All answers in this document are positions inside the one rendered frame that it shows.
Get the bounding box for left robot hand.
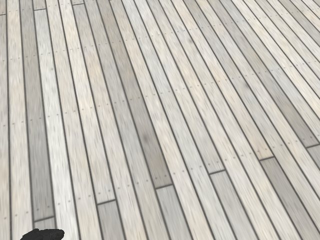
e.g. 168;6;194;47
20;228;65;240

